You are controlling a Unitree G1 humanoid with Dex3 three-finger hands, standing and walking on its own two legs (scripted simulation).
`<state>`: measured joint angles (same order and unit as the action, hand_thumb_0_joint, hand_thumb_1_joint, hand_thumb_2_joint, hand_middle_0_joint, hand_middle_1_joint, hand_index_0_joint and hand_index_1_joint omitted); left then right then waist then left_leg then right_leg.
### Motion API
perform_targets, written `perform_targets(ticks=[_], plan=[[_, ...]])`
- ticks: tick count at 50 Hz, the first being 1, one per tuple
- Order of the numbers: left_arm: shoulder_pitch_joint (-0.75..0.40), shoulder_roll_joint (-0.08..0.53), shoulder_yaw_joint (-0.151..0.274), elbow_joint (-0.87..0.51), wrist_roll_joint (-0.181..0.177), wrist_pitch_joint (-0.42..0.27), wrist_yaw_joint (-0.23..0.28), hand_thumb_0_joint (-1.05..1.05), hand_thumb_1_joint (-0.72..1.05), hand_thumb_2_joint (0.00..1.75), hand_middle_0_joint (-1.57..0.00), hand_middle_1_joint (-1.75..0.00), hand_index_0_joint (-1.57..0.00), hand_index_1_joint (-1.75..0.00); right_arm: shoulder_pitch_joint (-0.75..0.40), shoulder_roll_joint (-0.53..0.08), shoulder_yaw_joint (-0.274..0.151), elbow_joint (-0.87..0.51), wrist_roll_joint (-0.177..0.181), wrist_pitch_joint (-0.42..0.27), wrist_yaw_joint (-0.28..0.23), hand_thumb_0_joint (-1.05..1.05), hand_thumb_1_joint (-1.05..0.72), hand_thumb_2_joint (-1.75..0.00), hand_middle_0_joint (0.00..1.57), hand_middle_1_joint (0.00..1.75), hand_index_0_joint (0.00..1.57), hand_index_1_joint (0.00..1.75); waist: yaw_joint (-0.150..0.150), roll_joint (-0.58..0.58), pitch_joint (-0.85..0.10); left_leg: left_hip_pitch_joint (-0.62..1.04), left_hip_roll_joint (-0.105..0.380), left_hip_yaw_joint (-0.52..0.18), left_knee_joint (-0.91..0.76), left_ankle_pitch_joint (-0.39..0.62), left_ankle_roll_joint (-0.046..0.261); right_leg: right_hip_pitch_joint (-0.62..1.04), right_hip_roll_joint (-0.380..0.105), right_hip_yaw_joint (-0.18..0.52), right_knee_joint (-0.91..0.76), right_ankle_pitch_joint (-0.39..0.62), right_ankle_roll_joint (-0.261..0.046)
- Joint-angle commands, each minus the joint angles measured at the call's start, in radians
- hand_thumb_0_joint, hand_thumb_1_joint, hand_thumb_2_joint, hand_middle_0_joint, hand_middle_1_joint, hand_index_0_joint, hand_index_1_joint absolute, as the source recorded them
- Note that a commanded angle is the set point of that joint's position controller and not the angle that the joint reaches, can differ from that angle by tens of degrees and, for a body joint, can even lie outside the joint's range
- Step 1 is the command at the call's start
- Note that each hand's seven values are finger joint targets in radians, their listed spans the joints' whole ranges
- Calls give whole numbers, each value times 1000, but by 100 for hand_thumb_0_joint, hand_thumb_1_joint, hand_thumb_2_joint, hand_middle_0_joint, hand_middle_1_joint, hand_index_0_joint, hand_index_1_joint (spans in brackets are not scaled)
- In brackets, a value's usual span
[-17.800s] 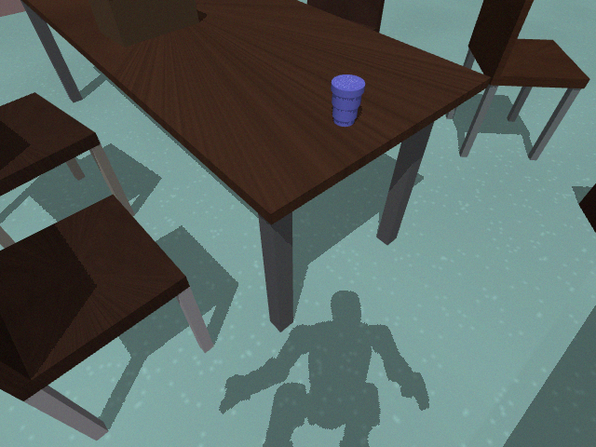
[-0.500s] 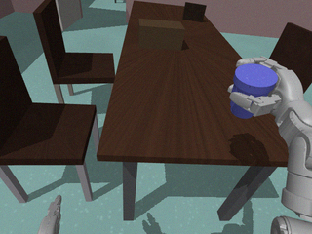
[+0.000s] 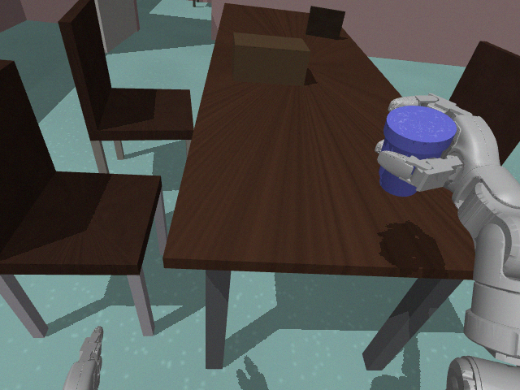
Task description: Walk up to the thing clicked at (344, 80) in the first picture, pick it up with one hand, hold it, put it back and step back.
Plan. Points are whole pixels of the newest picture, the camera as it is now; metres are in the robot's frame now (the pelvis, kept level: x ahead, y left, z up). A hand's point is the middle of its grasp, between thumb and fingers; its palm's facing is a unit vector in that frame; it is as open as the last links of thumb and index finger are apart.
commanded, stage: hold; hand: right
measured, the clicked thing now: (408, 155) +0.34 -0.16 +0.27
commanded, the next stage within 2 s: crouch in 1.04 s
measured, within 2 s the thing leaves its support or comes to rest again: neither
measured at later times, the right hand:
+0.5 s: hand (413, 146) +0.34 -0.16 +0.28, palm faces +0.02 +1.00 -0.04, open 9.8 cm
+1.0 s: hand (417, 144) +0.34 -0.17 +0.29, palm faces +0.04 +1.00 -0.05, open 9.8 cm
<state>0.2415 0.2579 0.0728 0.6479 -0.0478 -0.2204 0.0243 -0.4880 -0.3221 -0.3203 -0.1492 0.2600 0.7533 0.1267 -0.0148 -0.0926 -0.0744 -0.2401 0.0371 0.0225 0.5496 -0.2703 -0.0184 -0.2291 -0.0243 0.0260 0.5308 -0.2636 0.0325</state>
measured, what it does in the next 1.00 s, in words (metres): stands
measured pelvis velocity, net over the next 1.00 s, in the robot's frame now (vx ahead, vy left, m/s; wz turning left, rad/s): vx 0.00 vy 0.00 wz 0.00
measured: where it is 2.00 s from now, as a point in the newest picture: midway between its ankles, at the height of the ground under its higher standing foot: outside the picture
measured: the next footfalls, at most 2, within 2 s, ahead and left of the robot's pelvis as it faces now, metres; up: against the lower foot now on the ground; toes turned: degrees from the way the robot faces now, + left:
none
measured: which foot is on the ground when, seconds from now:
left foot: down 0.00-1.00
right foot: down 0.00-1.00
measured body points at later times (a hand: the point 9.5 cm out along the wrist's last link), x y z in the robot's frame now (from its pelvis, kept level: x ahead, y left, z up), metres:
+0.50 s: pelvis +0.00 +0.00 +0.00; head -0.04 +0.03 +0.45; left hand +0.17 +0.25 -0.07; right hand +0.33 -0.22 +0.29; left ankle +0.02 +0.13 -0.73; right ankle +0.02 -0.14 -0.73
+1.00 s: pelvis +0.00 +0.00 +0.00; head -0.04 +0.03 +0.45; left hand +0.17 +0.25 -0.07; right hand +0.33 -0.22 +0.29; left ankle +0.02 +0.13 -0.73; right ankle +0.02 -0.14 -0.73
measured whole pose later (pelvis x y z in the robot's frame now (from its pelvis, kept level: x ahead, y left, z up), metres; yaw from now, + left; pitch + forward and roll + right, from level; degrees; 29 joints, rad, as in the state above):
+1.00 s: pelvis +0.00 +0.00 +0.00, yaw +0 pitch -2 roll +0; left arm 0.24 0.25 0.07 0.65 -0.05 -0.23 0.03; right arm -0.50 -0.32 -0.31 -0.16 0.25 0.75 0.11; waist -0.02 -0.08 -0.07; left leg -0.24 0.04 0.02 0.54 -0.27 -0.02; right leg -0.23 -0.02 0.02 0.53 -0.27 0.03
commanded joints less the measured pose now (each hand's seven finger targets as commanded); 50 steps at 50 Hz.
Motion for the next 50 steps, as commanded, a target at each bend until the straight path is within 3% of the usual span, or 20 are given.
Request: perform_targets(ticks=[1,6,8,10,13,14,16,20,24,29,31,34,35,40,41,42,43,46,48,50], plan=[[-139,115,37,-161,0,-64,5,0,-55,5,-4,-4,-4,-4,-420,-242,-110,-193,11,-76,-10,0,-26,-130,131,143,135,143,-13,112,-171,12,-29,44,-104,146,-4,73,42,-31,-55,137,-47],[-145,103,22,-180,-1,-75,5,0,-54,5,-4,-4,-4,-4,-430,-200,-72,-204,14,-96,-5,0,-23,-129,130,142,134,142,-4,81,-180,-2,-34,46,-98,116,4,86,34,-28,-63,115,-43],[-144,142,63,-195,1,-80,12,0,-55,5,-4,-4,-4,-4,-432,-221,-82,-228,10,-99,-4,0,-25,-129,130,142,133,142,3,87,-200,6,-33,47,-97,133,2,96,35,-28,-58,132,-44],[-138,92,13,-181,1,-77,4,0,-55,5,-4,-4,-4,-5,-453,-220,-81,-277,8,-102,-6,0,-27,-128,130,141,133,141,-12,72,-212,17,-29,42,-96,145,3,95,40,-32,-52,146,-43],[-148,125,47,-187,0,-81,15,0,-55,5,-4,-5,-4,-5,-420,-165,-41,-202,11,-81,-5,0,-29,-128,130,141,133,141,15,93,-179,-5,-34,45,-102,133,0,97,35,-30,-61,128,-43],[-150,121,45,-172,1,-80,11,0,-55,5,-4,-5,-4,-5,-483,-199,-47,-277,8,-84,-7,0,-26,-129,130,142,134,142,8,60,-174,-13,-34,46,-104,107,3,89,38,-27,-67,102,-42],[-158,131,54,-151,3,-83,12,0,-54,5,-4,-5,-4,-5,-450,-223,-77,-217,3,-71,-11,0,-28,-129,131,142,134,142,0,69,-146,-19,-34,49,-110,65,2,64,38,-25,-73,60,-43],[-129,102,24,-163,3,-84,4,0,-55,5,-4,-4,-4,-5,-452,-210,-75,-184,8,-60,-17,0,-27,-129,131,142,134,142,0,95,-159,-9,-36,50,-104,102,0,66,36,-27,-65,101,-42],[-135,119,49,-155,4,-84,2,0,-55,5,-4,-4,-4,-5,-477,-226,-88,-186,6,-65,-19,0,-25,-132,133,146,137,146,-7,72,-183,3,-34,48,-98,130,4,77,35,-26,-63,128,-40],[-129,100,26,-178,1,-79,3,0,-56,6,-4,-4,-4,-5,-468,-199,-62,-206,1,-84,-20,0,-23,-133,132,146,136,146,-3,96,-217,10,-34,45,-91,174,5,103,34,-28,-52,179,-42],[-149,134,55,-183,3,-81,8,0,-55,6,-4,-4,-4,-5,-460,-180,-37,-201,-2,-85,-15,0,-24,-134,133,147,137,147,4,79,-203,5,-36,48,-95,144,9,100,31,-22,-67,151,-38],[-156,104,21,-189,3,-83,7,0,-56,6,-4,-4,-4,-5,-487,-219,-71,-228,-4,-94,-23,0,-26,-132,133,146,137,146,-11,65,-200,9,-36,48,-100,110,11,90,30,-23,-71,120,-38],[-159,112,30,-192,4,-85,10,0,-55,5,-4,-5,-4,-5,-474,-188,-44,-210,-1,-94,-21,0,-28,-132,133,146,137,146,-1,79,-180,6,-35,47,-104,101,8,77,33,-26,-71,105,-40],[-125,124,52,-165,7,-77,15,0,-55,5,-4,-4,-4,-5,-425,-220,-85,-173,-1,-88,-28,0,-27,-134,134,147,138,147,-1,101,-191,15,-33,44,-101,154,1,81,38,-32,-55,148,-44],[-127,97,21,-172,6,-78,7,0,-55,5,-4,-4,-4,-5,-442,-210,-74,-187,0,-88,-28,0,-29,-133,135,146,138,147,-7,84,-179,14,-32,44,-100,150,1,75,39,-34,-55,144,-42],[-131,99,29,-173,7,-76,7,0,-55,5,-4,-4,-4,-5,-494,-240,-94,-267,1,-98,-33,0,-29,-133,134,146,137,146,-9,57,-203,21,-28,40,-101,148,3,82,41,-36,-54,141,-41],[-116,94,25,-165,6,-75,8,0,-55,6,-4,-4,-4,-5,-454,-203,-72,-194,-1,-92,-31,0,-27,-134,134,147,138,147,-2,83,-202,16,-33,42,-96,164,4,82,38,-35,-52,161,-41],[-127,132,63,-174,2,-78,9,0,-55,5,-4,-4,-4,-5,-471,-211,-70,-233,5,-88,-24,0,-26,-133,133,146,137,146,8,79,-192,6,-36,45,-101,136,5,89,34,-28,-64,135,-41],[-135,99,24,-157,-1,-76,3,0,-56,6,-4,-4,-4,-5,-480,-207,-59,-224,4,-82,-16,0,-27,-132,133,145,136,145,-1,63,-173,-5,-35,44,-104,123,7,84,35,-27,-68,123,-40],[-157,128,47,-193,0,-81,10,0,-55,5,-4,-4,-4,-5,-481,-184,-40,-207,7,-68,-11,0,-26,-131,132,144,135,144,9,85,-185,2,-37,49,-103,130,4,90,32,-23,-66,133,-40]])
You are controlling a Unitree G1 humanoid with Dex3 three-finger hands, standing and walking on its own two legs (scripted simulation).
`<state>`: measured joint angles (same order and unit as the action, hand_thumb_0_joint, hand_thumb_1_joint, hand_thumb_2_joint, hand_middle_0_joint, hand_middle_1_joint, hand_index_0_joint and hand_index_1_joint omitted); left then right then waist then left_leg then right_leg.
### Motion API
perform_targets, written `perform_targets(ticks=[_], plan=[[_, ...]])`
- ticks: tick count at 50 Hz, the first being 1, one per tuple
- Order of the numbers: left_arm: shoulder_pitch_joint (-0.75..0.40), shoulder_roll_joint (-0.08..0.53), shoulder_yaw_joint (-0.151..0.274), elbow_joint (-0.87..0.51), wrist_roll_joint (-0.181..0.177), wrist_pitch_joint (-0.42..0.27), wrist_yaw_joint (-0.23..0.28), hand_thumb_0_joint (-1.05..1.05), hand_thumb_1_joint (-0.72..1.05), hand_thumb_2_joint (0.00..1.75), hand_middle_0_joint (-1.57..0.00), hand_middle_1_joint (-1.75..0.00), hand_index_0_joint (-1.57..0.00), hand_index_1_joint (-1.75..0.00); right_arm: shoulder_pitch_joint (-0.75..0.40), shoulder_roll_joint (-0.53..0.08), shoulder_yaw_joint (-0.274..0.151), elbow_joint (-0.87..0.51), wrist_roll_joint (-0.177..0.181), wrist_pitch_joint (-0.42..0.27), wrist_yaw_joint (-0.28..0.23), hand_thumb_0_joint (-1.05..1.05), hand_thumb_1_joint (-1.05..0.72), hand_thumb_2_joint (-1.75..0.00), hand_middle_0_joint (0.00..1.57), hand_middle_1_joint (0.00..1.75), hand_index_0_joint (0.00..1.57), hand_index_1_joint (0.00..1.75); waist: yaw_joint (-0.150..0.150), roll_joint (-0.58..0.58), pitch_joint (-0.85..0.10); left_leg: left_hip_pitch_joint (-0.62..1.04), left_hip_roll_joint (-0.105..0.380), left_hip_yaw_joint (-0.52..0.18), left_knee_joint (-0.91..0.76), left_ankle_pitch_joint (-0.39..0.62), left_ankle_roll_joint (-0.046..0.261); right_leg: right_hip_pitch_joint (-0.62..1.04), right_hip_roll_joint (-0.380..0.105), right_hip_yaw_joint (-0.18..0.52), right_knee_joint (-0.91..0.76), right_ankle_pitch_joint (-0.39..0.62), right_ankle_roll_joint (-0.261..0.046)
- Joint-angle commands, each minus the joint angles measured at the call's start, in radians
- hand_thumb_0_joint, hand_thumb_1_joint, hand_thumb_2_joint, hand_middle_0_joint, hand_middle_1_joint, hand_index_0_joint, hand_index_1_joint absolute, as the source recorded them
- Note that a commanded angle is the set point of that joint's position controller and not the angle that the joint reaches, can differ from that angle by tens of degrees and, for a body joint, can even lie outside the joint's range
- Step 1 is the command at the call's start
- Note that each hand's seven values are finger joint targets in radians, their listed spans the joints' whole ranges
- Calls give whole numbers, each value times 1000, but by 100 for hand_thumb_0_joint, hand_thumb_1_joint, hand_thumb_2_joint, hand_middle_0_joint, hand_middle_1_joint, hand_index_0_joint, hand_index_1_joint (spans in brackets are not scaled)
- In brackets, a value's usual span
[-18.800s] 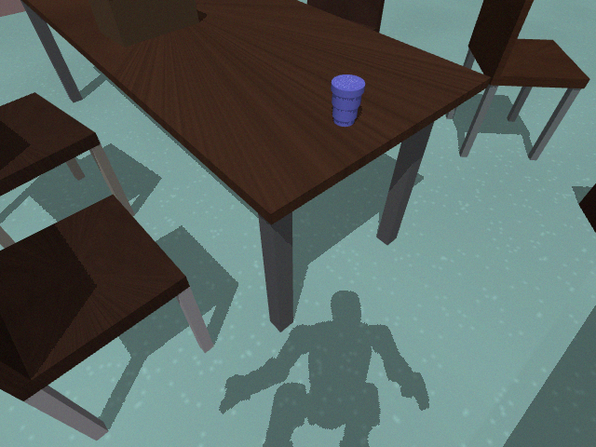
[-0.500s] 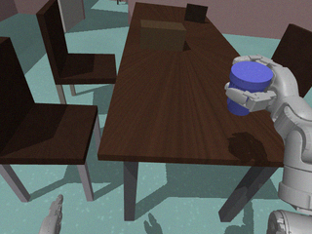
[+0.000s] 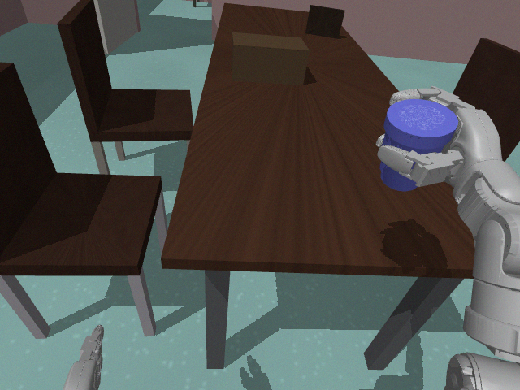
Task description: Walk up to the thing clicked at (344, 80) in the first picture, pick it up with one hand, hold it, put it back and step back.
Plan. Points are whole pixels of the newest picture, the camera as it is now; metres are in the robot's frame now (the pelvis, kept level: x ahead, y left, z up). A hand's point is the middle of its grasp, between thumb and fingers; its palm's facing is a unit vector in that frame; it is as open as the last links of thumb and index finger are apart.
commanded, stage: hold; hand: right
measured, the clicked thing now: (409, 150) +0.34 -0.17 +0.27
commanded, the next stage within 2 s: crouch in 0.04 s
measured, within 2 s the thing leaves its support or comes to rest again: neither
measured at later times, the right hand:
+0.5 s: hand (386, 161) +0.37 -0.16 +0.23, palm faces +0.06 +1.00 -0.01, open 9.8 cm
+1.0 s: hand (359, 169) +0.44 -0.16 +0.17, palm faces +0.07 +1.00 -0.01, open 9.9 cm
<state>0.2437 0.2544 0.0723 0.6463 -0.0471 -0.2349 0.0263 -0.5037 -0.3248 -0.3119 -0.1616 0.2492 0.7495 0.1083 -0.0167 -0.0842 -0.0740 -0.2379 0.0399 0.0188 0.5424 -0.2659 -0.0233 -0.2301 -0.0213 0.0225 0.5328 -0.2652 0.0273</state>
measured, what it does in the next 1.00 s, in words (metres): stands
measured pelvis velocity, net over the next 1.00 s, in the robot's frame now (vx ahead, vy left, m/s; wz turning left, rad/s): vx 0.00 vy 0.00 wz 0.04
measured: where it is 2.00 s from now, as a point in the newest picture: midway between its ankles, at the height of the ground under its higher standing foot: outside the picture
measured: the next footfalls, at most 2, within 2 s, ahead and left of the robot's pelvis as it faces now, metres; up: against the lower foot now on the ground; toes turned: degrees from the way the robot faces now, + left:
none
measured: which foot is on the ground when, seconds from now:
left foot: down 0.00-1.00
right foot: down 0.00-1.00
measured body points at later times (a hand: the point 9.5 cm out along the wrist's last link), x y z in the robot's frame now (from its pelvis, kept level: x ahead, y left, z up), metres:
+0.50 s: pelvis -0.01 +0.00 +0.00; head -0.03 +0.03 +0.45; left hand +0.16 +0.26 -0.07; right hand +0.36 -0.22 +0.23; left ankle +0.02 +0.13 -0.73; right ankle +0.02 -0.14 -0.73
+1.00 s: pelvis +0.00 +0.00 +0.00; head +0.01 +0.01 +0.45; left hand +0.14 +0.26 -0.08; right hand +0.43 -0.22 +0.17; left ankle +0.02 +0.13 -0.73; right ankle +0.02 -0.14 -0.73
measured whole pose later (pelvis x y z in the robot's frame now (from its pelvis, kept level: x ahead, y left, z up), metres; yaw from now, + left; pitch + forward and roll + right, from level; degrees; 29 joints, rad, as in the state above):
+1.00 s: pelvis +0.00 +0.00 +0.00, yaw +2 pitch +3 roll +0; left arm 0.25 0.22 0.05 0.62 -0.01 -0.26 0.06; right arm -0.69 -0.33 -0.29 0.63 0.14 0.16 0.08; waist 0.05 -0.02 -0.04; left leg -0.38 0.02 -0.01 0.57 -0.25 -0.02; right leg -0.36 -0.04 -0.01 0.57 -0.27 0.03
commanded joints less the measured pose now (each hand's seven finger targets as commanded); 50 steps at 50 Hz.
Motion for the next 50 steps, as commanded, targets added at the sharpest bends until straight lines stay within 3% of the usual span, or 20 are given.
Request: perform_targets(ticks=[1,3,7,9,12,18,21,22,24,26,32,33,34,36,38,40,44,46,47,50], plan=[[-140,128,47,-166,-1,-65,7,0,-56,6,-4,-4,-4,-5,-461,-181,-46,-170,15,-55,11,0,-26,-130,132,143,135,143,17,81,-184,-7,-40,53,-98,126,7,96,30,-20,-69,129,-38],[-135,94,8,-150,-1,-59,1,0,-56,5,-4,-4,-4,-5,-431,-184,-56,-132,14,-45,12,0,-27,-132,132,145,136,145,3,81,-166,0,-36,50,-103,132,8,87,34,-23,-71,137,-38],[-119,127,39,-164,5,-60,2,0,-54,5,-5,-6,-6,-5,-475,-226,-94,-142,12,-58,-1,0,-16,-137,130,148,135,148,1,86,-198,17,-36,52,-95,166,10,96,33,-25,-65,177,-34],[-131,113,35,-172,4,-62,0,0,-54,5,-4,-5,-4,-5,-497,-227,-91,-201,10,-74,-7,0,-29,-130,133,143,136,143,-6,71,-210,20,-33,50,-89,164,11,101,35,-26,-61,171,-35],[-124,162,85,-200,7,-64,4,0,-54,6,-4,-5,-4,-5,-477,-204,-77,-153,5,-83,-21,0,-29,-130,133,144,136,144,14,103,-221,12,-36,51,-90,169,9,116,31,-24,-63,173,-37],[-109,101,42,-153,5,-67,12,0,-54,5,-4,-4,-4,-4,-433,-132,-13,31,-13,-112,-23,0,-24,-126,129,140,132,140,28,98,-110,-39,-37,43,-109,91,6,71,28,-24,-85,78,-43],[-106,86,23,-122,13,-77,13,0,-54,5,-4,-5,-4,-4,-520,-196,-37,32,-30,-171,-26,0,-22,-125,128,139,132,139,31,83,-130,-47,-31,28,-107,85,3,54,33,-29,-75,62,-46],[-129,66,-5,-137,15,-84,12,0,-54,5,-4,-4,-4,-4,-470,-160,-21,138,-32,-183,-23,0,-23,-126,129,140,133,140,31,116,-145,-33,-29,27,-104,109,-1,48,35,-32,-65,81,-50],[-140,129,68,-149,20,-100,20,0,-53,4,-4,-5,-5,-4,-536,-194,-41,115,-36,-238,-29,0,-23,-129,131,142,135,142,44,92,-188,-36,-31,25,-90,117,1,61,28,-30,-64,78,-45],[-101,91,28,-120,25,-101,17,0,-54,5,-4,-5,-5,-4,-604,-204,-30,114,-45,-301,-37,0,-27,-128,132,142,135,142,37,74,-200,-33,-29,23,-80,122,3,52,29,-32,-51,84,-44],[-111,97,40,-159,28,-104,34,0,-54,5,-5,-5,-5,-5,-671,-224,-27,208,-66,-457,-59,0,-31,-133,136,147,139,147,45,58,-271,-28,-29,12,-54,162,7,64,22,-33,-25,125,-39],[-140,109,44,-193,28,-111,40,0,-54,6,-5,-5,-5,-5,-643,-198,-15,290,-70,-471,-57,0,-33,-134,138,148,140,148,48,95,-311,-17,-35,18,-48,185,6,71,17,-29,-24,148,-40],[-108,143,81,-139,31,-103,45,0,-54,5,-5,-5,-5,-5,-655,-241,-42,303,-72,-488,-60,0,-30,-136,138,149,141,149,41,73,-286,-27,-37,20,-49,170,10,57,14,-26,-32,138,-35],[-121,96,30,-153,30,-102,40,0,-54,5,-5,-5,-5,-5,-668,-225,-24,346,-81,-526,-54,0,-31,-134,136,147,139,147,35,54,-255,-54,-40,24,-50,130,16,41,9,-22,-39,107,-32],[-113,101,43,-145,34,-102,46,0,-53,5,-5,-5,-5,-5,-665,-180,5,442,-87,-560,-46,0,-30,-134,136,147,139,147,59,91,-273,-58,-42,18,-52,138,13,44,8,-26,-35,108,-35],[-140,103,35,-185,34,-104,47,0,-54,5,-5,-5,-5,-5,-674,-234,-25,450,-90,-591,-43,0,-30,-132,134,145,137,145,49,81,-276,-50,-39,14,-55,125,11,28,13,-32,-34,91,-36],[-62,78,15,-156,36,-91,40,0,-54,5,-5,-5,-5,-4,-634,-193,-5,573,-91,-635,-25,0,-29,-132,134,145,137,145,59,59,-274,-61,-42,11,-46,171,12,22,12,-37,-32,130,-33],[-81,62,-1,-186,37,-85,34,0,-54,5,-5,-5,-5,-5,-718,-253,-25,496,-100,-675,-29,0,-30,-132,134,145,137,145,52,32,-313,-43,-42,8,-38,204,15,33,12,-41,-22,171,-30],[-58,92,30,-186,38,-79,39,0,-54,5,-5,-4,-5,-5,-704,-269,-46,534,-97,-687,-30,0,-31,-132,134,145,137,145,64,60,-327,-35,-43,8,-39,216,11,29,14,-42,-18,175,-36],[-61,96,26,-217,36,-71,40,0,-54,5,-5,-5,-5,-5,-710,-266,-44,524,-95,-720,-30,0,-32,-133,135,146,138,146,67,63,-357,-28,-42,3,-33,251,9,45,16,-44,-11,203,-38]])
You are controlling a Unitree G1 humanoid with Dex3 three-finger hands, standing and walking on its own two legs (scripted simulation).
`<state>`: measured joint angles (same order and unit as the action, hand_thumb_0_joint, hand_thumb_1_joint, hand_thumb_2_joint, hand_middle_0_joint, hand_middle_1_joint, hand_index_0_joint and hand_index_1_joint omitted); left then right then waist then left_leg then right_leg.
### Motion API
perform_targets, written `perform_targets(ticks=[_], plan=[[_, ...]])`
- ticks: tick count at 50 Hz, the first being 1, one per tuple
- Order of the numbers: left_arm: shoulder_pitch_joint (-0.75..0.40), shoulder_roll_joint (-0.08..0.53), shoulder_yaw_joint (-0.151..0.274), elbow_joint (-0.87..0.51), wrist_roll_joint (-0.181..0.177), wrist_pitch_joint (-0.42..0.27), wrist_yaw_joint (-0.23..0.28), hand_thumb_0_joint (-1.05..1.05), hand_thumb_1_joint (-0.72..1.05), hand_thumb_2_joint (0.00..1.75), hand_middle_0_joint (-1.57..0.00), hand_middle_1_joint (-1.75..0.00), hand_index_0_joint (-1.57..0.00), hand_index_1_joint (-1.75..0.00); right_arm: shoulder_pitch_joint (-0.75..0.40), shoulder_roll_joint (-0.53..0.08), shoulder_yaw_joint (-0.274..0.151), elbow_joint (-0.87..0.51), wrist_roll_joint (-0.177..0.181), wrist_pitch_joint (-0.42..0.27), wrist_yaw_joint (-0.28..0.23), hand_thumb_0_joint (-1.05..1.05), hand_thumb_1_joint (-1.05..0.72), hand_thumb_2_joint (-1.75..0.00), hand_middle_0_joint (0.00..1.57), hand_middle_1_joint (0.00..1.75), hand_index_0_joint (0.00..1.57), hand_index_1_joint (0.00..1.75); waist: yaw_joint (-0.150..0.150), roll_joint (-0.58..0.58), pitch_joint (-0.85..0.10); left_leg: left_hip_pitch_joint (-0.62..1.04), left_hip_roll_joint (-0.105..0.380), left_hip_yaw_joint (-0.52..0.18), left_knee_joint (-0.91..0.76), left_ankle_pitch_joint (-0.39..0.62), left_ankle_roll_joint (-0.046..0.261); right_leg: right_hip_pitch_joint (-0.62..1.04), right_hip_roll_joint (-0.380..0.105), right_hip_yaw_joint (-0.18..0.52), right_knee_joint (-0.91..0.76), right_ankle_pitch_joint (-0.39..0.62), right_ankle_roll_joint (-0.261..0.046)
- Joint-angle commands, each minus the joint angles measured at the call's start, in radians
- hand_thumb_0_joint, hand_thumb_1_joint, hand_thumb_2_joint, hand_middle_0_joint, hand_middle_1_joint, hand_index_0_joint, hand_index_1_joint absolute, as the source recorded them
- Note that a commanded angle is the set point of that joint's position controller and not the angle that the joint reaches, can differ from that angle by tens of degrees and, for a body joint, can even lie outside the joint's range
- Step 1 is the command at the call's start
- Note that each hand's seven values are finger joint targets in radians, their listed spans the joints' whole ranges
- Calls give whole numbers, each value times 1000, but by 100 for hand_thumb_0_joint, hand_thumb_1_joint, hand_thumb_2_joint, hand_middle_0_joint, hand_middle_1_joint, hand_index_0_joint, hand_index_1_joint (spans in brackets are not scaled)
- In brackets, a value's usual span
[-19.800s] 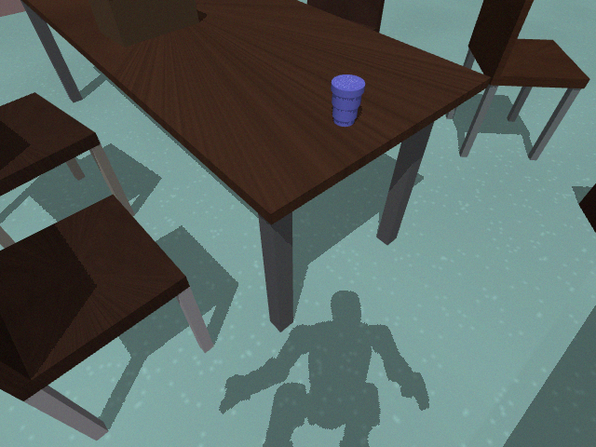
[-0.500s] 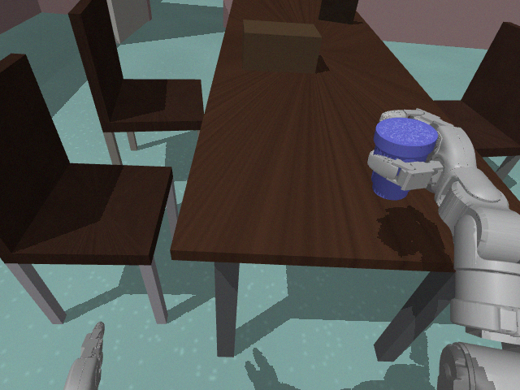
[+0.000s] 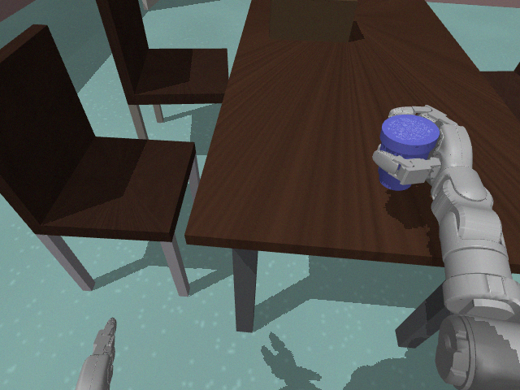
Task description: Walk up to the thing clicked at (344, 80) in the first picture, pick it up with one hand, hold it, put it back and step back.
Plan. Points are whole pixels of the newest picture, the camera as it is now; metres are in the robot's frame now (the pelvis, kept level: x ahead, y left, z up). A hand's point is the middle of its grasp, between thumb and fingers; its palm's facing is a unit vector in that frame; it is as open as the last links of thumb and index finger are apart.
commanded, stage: crouch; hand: right
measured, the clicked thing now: (402, 156) +0.44 -0.18 +0.16
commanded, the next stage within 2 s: lower in 0.30 s
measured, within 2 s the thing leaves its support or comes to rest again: rests again in 1.60 s
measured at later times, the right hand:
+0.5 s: hand (393, 152) +0.47 -0.18 +0.14, palm faces +0.09 +1.00 +0.00, open 9.9 cm
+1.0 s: hand (378, 174) +0.48 -0.18 +0.08, palm faces +0.09 +1.00 +0.00, open 9.9 cm
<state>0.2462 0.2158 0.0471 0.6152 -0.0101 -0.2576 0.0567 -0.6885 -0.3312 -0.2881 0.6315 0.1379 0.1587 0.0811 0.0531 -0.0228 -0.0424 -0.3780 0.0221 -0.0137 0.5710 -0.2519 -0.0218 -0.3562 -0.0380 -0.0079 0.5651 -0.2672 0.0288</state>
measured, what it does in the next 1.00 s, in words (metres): stands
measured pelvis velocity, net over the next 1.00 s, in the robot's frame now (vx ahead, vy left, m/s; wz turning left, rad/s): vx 0.01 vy -0.01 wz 0.01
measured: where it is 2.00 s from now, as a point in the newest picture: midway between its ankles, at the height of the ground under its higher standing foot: outside the picture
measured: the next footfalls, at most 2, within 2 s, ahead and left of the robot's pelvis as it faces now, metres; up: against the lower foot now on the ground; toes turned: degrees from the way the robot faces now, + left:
none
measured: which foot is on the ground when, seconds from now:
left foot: down 0.00-1.00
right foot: down 0.00-1.00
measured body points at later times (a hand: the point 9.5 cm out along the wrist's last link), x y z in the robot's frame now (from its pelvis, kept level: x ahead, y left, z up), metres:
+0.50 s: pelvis +0.01 +0.00 +0.00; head +0.04 +0.00 +0.45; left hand +0.16 +0.26 -0.08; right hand +0.46 -0.23 +0.14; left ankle +0.03 +0.13 -0.73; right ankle +0.01 -0.14 -0.73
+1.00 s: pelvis +0.01 -0.01 -0.02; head +0.07 -0.02 +0.43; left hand +0.15 +0.26 -0.08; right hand +0.47 -0.23 +0.08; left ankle +0.03 +0.13 -0.73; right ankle +0.01 -0.14 -0.73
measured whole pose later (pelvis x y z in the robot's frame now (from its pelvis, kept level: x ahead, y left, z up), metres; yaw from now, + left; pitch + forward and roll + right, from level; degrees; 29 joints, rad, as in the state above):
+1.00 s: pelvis +0.01 -0.01 -0.02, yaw +1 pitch +11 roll +1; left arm 0.27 0.21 0.04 0.43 0.00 -0.11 0.05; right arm -0.75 -0.35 -0.32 0.96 0.10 -0.23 0.08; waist 0.12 0.01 -0.07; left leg -0.60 0.01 -0.02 0.70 -0.31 -0.03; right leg -0.59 -0.05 -0.01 0.74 -0.35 0.02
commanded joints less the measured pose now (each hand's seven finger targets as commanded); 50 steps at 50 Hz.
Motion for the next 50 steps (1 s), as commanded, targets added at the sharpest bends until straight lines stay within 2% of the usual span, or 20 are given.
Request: perform_targets(ticks=[1,2,4,6,7,8,14,15,21,23,24,26,30,31,35,39,42,45,48,50], plan=[[-97,103,31,-216,-3,-46,10,0,-55,6,-5,-5,-5,-5,-556,-239,-44,-284,12,-147,-3,0,-33,-132,135,145,137,145,3,-11,-375,103,-25,37,-61,229,9,168,33,-15,-41,198,-39],[-56,147,71,-189,-1,-38,17,0,-54,6,-5,-5,-5,-5,-556,-251,-53,-246,11,-155,-4,0,-33,-133,135,145,138,145,19,3,-386,86,-29,37,-57,238,9,185,28,-12,-37,207,-40],[-51,97,23,-194,-2,-28,10,0,-55,6,-5,-5,-5,-5,-535,-211,-27,-228,14,-173,3,0,-34,-131,134,143,136,143,14,-9,-368,85,-28,37,-61,230,10,167,30,-13,-40,197,-39],[-31,127,56,-158,-3,-16,14,0,-55,6,-5,-5,-5,-5,-484,-232,-48,-150,14,-186,8,0,-33,-131,133,143,136,143,5,-18,-343,73,-32,43,-54,231,12,143,24,-7,-38,214,-35],[-49,105,26,-184,-2,-12,9,0,-54,5,-5,-5,-5,-5,-520,-232,-37,-170,11,-198,9,0,-33,-131,133,143,136,143,6,-33,-356,61,-32,42,-52,219,13,154,23,-7,-36,207,-34],[-49,127,51,-197,-1,-9,11,0,-55,5,-5,-5,-5,-5,-577,-244,-38,-206,9,-211,9,0,-34,-130,133,142,135,142,14,-59,-399,62,-34,40,-47,232,17,176,19,-5,-30,233,-30],[-48,112,34,-224,-4,28,10,0,-54,5,-5,-5,-5,-5,-535,-241,-49,-127,14,-252,21,0,-33,-129,132,141,134,141,12,-21,-387,80,-30,35,-40,276,11,145,27,-12,-14,256,-37],[-57,149,67,-252,-2,30,15,0,-55,5,-5,-5,-5,-5,-572,-255,-58,-141,12,-261,18,0,-33,-128,131,140,133,140,19,-13,-444,89,-32,34,-32,299,12,164,24,-10,-6,284,-37],[-42,108,39,-250,-7,64,11,0,-55,6,-5,-5,-5,-5,-575,-234,-39,-91,5,-292,22,0,-29,-128,128,140,131,140,25,-6,-411,81,-28,31,-28,302,10,136,29,-18,1,268,-41],[-2,139,78,-214,-7,75,10,0,-55,6,-5,-5,-4,-5,-505,-217,-44,-8,5,-294,23,0,-30,-127,128,139,131,139,30,13,-374,60,-30,30,-24,295,9,112,28,-16,-1,256,-41],[-12,95,37,-196,-9,79,3,0,-55,6,-5,-5,-5,-5,-501,-196,-30,26,5,-300,26,0,-30,-127,128,139,131,139,30,-2,-325,24,-31,31,-26,266,12,92,26,-16,2,238,-40],[-62,135,57,-290,-5,76,3,0,-54,5,-5,-4,-4,-5,-521,-226,-46,-9,1,-325,25,0,-28,-126,127,137,129,138,31,19,-410,46,-34,33,-16,276,12,117,20,-12,15,256,-38],[-9,123,60,-245,-6,89,0,0,-54,5,-5,-5,-5,-5,-531,-260,-71,-4,2,-359,24,0,-27,-128,128,139,131,139,21,-29,-393,24,-31,27,0,249,15,84,23,-16,29,224,-36],[7,158,97,-245,-1,91,3,0,-54,5,-5,-5,-5,-5,-545,-246,-55,-15,-1,-368,23,0,-27,-128,128,140,131,140,50,-44,-432,4,-35,26,9,263,17,112,19,-12,38,250,-35],[-43,73,4,-283,3,86,-7,0,-55,6,-5,-5,-4,-5,-579,-229,-48,-21,-3,-408,15,0,-32,-129,130,141,133,141,36,-48,-428,-9,-37,31,27,233,18,62,15,-7,65,229,-34],[-59,175,84,-341,10,89,10,0,-55,6,-5,-5,-4,-5,-569,-265,-73,6,-12,-434,2,0,-30,-132,132,144,135,144,58,-22,-495,8,-32,20,41,217,14,42,20,-8,77,171,-42],[-3,137,55,-315,8,96,5,0,-55,6,-5,-5,-4,-5,-512,-219,-48,93,-14,-441,-2,0,-29,-133,133,145,136,145,63,-12,-393,-53,-41,34,45,172,18,8,14,1,73,139,-40],[-30,126,49,-384,14,88,6,0,-54,6,-5,-4,-4,-5,-605,-252,-62,8,-22,-475,-12,0,-28,-132,132,144,135,144,69,-51,-520,-55,-41,32,66,206,19,67,10,2,102,192,-34],[53,111,42,-283,15,101,-5,0,-55,6,-5,-5,-4,-5,-452,-203,-55,176,-20,-465,1,0,-28,-132,131,144,135,144,71,-40,-382,-109,-41,30,81,204,22,-25,14,2,116,204,-34],[-78,165,77,-430,18,89,2,0,-55,6,-5,-4,-4,-5,-637,-297,-83,-39,-29,-506,-9,0,-28,-132,131,144,135,144,64,-80,-592,-52,-38,22,103,268,21,72,10,2,142,282,-30]])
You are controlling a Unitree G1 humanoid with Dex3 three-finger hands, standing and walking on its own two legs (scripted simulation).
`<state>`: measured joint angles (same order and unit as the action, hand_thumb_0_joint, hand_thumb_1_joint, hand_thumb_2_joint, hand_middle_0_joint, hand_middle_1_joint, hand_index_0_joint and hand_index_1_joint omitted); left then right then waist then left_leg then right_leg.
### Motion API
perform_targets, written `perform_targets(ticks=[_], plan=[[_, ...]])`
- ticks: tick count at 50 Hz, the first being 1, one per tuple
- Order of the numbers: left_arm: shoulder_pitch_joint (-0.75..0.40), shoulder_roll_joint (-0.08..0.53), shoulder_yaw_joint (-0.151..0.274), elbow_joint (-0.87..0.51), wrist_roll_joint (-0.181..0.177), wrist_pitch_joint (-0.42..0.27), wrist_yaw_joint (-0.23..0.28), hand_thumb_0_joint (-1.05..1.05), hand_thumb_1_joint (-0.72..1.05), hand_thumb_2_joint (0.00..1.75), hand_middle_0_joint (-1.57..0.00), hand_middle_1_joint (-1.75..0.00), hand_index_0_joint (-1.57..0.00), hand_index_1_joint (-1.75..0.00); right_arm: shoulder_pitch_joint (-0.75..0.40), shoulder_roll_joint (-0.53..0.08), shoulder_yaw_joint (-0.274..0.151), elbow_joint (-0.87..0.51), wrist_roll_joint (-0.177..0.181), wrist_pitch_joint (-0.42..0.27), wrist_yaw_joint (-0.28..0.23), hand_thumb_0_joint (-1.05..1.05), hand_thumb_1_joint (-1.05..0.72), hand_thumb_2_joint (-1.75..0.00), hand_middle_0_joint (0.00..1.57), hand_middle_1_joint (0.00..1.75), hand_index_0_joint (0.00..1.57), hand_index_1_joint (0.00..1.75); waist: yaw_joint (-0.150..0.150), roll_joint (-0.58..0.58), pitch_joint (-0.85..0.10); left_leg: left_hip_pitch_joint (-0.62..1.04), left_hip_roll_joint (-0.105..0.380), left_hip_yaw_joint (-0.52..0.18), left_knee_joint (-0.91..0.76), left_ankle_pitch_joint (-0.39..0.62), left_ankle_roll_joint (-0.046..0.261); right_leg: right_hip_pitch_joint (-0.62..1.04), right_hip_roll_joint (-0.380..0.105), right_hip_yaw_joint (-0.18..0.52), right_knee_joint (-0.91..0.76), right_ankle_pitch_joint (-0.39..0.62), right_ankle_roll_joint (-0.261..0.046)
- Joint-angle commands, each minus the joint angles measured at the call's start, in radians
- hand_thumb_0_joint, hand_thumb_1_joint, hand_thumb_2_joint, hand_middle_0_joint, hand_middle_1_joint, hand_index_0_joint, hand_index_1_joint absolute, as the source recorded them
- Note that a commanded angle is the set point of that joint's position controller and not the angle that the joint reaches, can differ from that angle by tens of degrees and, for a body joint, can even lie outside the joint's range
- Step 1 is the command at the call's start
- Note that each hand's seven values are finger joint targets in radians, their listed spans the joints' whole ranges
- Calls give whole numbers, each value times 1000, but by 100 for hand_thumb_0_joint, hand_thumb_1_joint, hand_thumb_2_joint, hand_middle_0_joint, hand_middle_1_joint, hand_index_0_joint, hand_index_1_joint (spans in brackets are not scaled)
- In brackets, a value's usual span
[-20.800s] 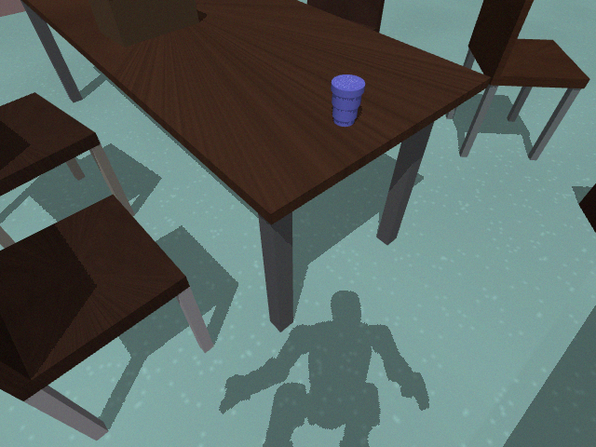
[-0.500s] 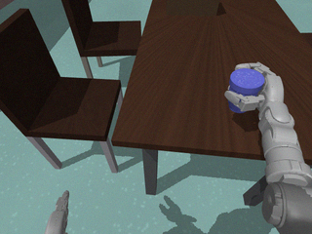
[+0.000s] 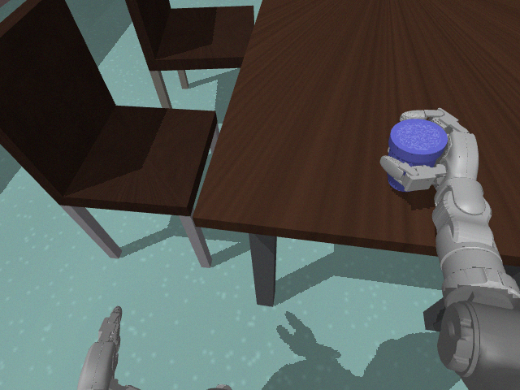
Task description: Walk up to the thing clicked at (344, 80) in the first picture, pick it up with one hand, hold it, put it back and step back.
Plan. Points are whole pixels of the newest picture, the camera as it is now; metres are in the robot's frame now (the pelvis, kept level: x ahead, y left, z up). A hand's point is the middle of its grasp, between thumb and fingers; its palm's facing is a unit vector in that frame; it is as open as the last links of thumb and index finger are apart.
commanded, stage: lower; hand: right
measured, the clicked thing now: (410, 159) +0.47 -0.18 +0.08
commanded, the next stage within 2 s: loosen in 0.54 s
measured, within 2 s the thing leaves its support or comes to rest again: rests again in 0.60 s
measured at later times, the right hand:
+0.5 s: hand (404, 162) +0.48 -0.18 +0.07, palm faces +0.10 +0.99 +0.00, open 9.9 cm
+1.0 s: hand (408, 162) +0.48 -0.18 +0.07, palm faces +0.10 +0.99 -0.01, open 10.8 cm
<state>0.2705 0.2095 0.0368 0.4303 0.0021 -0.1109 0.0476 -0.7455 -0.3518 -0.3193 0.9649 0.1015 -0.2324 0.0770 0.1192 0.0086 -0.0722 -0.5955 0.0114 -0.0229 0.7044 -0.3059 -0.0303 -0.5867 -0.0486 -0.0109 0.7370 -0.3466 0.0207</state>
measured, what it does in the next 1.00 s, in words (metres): stands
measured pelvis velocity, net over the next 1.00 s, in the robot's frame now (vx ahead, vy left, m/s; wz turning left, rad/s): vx -0.01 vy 0.00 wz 0.00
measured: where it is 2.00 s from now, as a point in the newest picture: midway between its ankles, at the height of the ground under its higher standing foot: outside the picture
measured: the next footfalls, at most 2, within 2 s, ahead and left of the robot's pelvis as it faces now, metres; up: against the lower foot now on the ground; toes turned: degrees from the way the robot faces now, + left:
none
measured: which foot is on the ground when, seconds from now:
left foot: down 0.00-1.00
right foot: down 0.00-1.00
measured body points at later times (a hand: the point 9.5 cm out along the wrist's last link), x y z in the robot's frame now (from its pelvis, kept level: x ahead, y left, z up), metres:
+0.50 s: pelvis +0.00 +0.00 -0.01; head +0.08 -0.02 +0.43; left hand +0.15 +0.27 -0.06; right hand +0.46 -0.23 +0.07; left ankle +0.02 +0.14 -0.71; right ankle +0.01 -0.13 -0.71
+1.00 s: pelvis -0.01 +0.00 -0.03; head +0.08 -0.02 +0.42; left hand +0.14 +0.27 -0.06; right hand +0.47 -0.24 +0.07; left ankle +0.02 +0.14 -0.71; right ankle +0.01 -0.13 -0.71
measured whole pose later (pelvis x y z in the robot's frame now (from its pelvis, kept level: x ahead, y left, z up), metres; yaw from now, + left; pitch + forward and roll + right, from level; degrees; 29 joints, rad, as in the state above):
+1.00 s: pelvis -0.01 +0.00 -0.03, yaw +0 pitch +16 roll +1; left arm 0.33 0.22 0.06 0.24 0.02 -0.08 0.02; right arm -0.81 -0.40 -0.35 1.03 0.07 -0.31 0.09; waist 0.15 0.01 -0.10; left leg -0.79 0.01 -0.02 0.88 -0.37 -0.03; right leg -0.78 -0.05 0.01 0.92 -0.41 0.02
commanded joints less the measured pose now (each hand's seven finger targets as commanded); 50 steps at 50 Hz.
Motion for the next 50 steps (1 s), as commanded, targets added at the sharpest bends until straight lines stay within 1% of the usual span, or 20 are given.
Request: perform_targets(ticks=[1,4,6,9,12,15,16,17,18,21,23,27,28,29,32,35,38,40,42,50], plan=[[-45,186,105,-217,9,-55,15,0,-55,6,-5,-4,-4,-5,-552,-252,-38,-294,3,-108,-5,0,-30,-133,132,144,135,144,20,-89,-532,139,-35,44,-29,311,29,307,15,10,-26,370,-22],[85,121,63,-110,4,-35,-2,0,-56,6,-5,-5,-4,-5,-361,-145,-17,-104,13,-92,10,0,-31,-133,132,145,135,145,16,-50,-361,102,-33,38,-28,279,30,183,27,4,-27,299,-26],[-111,168,76,-332,5,-56,5,0,-56,6,-5,-4,-4,-5,-618,-314,-74,-398,2,-140,-3,0,-30,-132,132,144,135,144,-3,-98,-578,182,-25,27,-14,310,27,246,23,3,-14,316,-27],[84,115,52,-148,11,-35,-8,0,-54,6,-5,-5,-4,-5,-370,-152,-24,-105,12,-108,14,0,-31,-134,134,146,137,146,18,-67,-335,74,-32,39,-12,246,33,141,27,4,-12,258,-26],[-74,199,112,-321,15,-51,6,0,-56,7,-5,-4,-4,-5,-623,-323,-84,-366,-8,-156,-3,0,-30,-131,131,142,134,143,12,-101,-607,163,-27,27,13,315,29,238,24,3,12,315,-29],[113,138,91,-167,9,-30,-7,0,-56,6,-5,-5,-4,-5,-350,-142,-29,-82,9,-118,17,0,-32,-134,133,145,136,145,38,-48,-362,56,-33,39,15,282,32,139,27,8,19,300,-28],[33,151,81,-243,9,-39,-7,0,-56,7,-5,-4,-4,-5,-398,-163,-28,-128,7,-127,22,0,-31,-133,133,145,136,145,36,-53,-442,82,-30,29,15,302,28,158,27,8,29,305,-30],[-72,188,104,-340,10,-47,0,0,-57,7,-5,-4,-3,-5,-584,-311,-87,-355,-5,-160,10,0,-29,-132,132,144,135,144,16,-102,-603,143,-22,18,32,343,28,202,28,2,40,330,-32],[-46,172,86,-322,17,-48,1,0,-57,7,-5,-4,-4,-5,-621,-287,-59,-338,-13,-161,8,0,-30,-132,132,144,135,144,18,-111,-613,149,-25,22,37,347,28,222,28,0,44,338,-30],[58,136,83,-207,11,-36,-11,0,-56,6,-5,-5,-4,-5,-350,-106,-12,-53,9,-119,24,0,-30,-132,131,143,134,143,44,-41,-353,38,-31,34,22,240,30,93,30,9,29,221,-35],[-90,237,145,-382,16,-48,4,0,-57,6,-5,-4,-4,-5,-611,-344,-104,-345,-14,-168,0,0,-29,-130,129,141,132,141,30,-99,-622,116,-29,28,41,278,29,197,22,14,44,276,-31],[85,119,67,-224,16,-28,-20,0,-56,6,-5,-4,-4,-5,-326,-87,-6,-12,0,-131,21,0,-29,-131,130,142,133,142,47,-47,-351,-4,-38,43,50,234,33,90,24,16,49,272,-25],[30,172,104,-290,19,-31,-13,0,-56,6,-5,-4,-4,-5,-519,-273,-93,-237,-10,-167,7,0,-28,-129,128,140,131,141,29,-99,-507,41,-31,29,59,270,33,138,24,14,63,295,-27],[-62,206,120,-394,24,-43,-6,0,-56,6,-5,-4,-4,-5,-614,-319,-83,-311,-30,-178,3,0,-27,-128,127,139,130,139,35,-115,-647,91,-30,26,68,307,31,206,22,11,74,324,-26],[56,155,104,-255,20,-29,-19,0,-56,6,-5,-4,-4,-5,-386,-132,-27,-24,-13,-135,23,0,-26,-130,127,141,130,141,48,-53,-374,-17,-32,35,72,226,34,47,27,15,69,222,-31],[11,214,128,-372,26,-37,-10,0,-51,2,-6,-5,-6,-4,-553,-264,-50,-191,-40,-158,20,0,-11,-106,121,120,123,121,50,-80,-558,26,-37,44,76,229,35,151,19,20,75,239,-29],[100,153,93,-283,17,-22,-23,0,-51,3,-5,-5,-6,-4,-414,-187,-54,-46,-12,-137,28,0,-1,-82,115,103,116,103,43,-62,-394,-24,-34,44,73,191,34,54,27,17,70,198,-29],[6,168,98,-378,20,-29,-17,0,-52,3,-6,-5,-6,-4,-579,-254,-49,-214,-29,-153,22,0,11,-68,110,93,111,93,41,-91,-521,18,-32,35,75,188,34,99,24,15,74,180,-32],[82,158,94,-314,20,-21,-19,0,-51,3,-5,-6,-6,-5,-464,-204,-39,-76,-25,-134,22,0,18,-57,108,85,108,85,43,-56,-407,-4,-33,41,72,165,34,38,27,12,71,147,-33],[48,157,91,-374,16,-22,-20,0,-55,6,-5,-5,-5,-5,-491,-203,-35,-146,-21,-130,16,0,49,-26,70,49,70,49,36,-71,-484,9,-34,43,87,190,36,70,26,17,79,186,-29]])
